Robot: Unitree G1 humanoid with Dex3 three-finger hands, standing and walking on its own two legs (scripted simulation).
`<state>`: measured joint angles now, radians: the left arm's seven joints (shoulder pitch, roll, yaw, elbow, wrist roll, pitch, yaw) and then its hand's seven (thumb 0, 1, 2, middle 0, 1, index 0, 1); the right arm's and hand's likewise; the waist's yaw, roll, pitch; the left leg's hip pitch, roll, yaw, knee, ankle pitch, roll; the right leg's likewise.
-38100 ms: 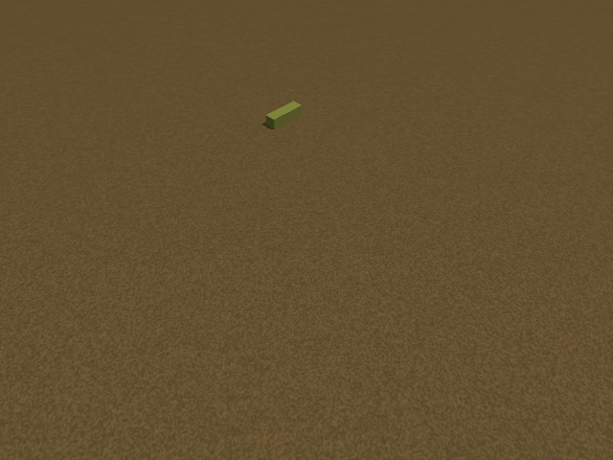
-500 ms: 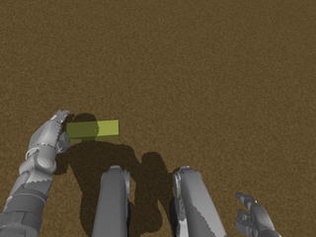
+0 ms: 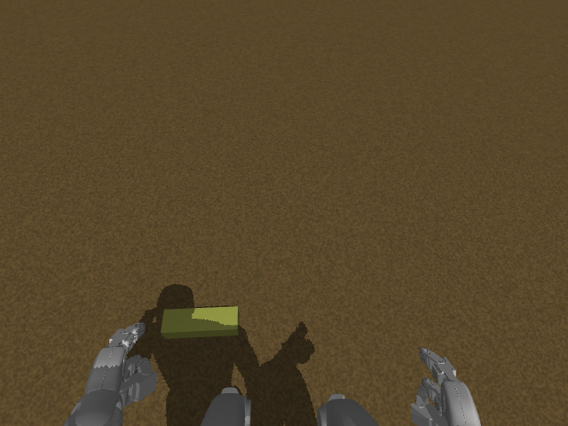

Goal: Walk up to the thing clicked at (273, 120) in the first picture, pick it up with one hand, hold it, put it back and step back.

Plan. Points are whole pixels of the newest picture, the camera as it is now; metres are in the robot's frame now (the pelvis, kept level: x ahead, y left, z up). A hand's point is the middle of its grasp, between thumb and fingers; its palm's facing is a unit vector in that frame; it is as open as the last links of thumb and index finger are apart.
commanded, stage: home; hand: left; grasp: from above
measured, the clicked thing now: (201, 322) +0.48 +0.23 -0.64
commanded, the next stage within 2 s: none
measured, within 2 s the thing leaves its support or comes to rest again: neither
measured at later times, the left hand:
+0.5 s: hand (138, 406) +0.18 +0.18 +0.00, palm faces +0.08 -0.98 -0.20, open 7.4 cm
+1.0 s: hand (141, 409) +0.18 +0.18 +0.00, palm faces +0.06 -0.98 -0.21, open 7.4 cm
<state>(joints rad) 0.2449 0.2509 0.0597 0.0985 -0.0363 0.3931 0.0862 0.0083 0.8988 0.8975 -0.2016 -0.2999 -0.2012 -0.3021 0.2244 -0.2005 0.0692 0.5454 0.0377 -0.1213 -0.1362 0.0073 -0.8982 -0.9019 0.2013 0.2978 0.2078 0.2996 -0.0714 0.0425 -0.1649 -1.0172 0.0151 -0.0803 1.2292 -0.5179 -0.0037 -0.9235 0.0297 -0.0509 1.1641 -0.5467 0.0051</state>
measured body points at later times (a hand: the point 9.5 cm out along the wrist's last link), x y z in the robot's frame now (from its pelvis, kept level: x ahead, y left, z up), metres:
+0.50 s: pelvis +0.02 +0.00 +0.04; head +0.04 +0.00 +0.49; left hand +0.17 +0.23 +0.01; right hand +0.20 -0.24 -0.01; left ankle +0.04 +0.11 -0.64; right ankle +0.01 -0.13 -0.64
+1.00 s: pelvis +0.02 -0.01 +0.04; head +0.03 -0.01 +0.49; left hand +0.17 +0.23 +0.01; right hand +0.17 -0.25 -0.02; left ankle +0.04 +0.11 -0.64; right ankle +0.01 -0.13 -0.64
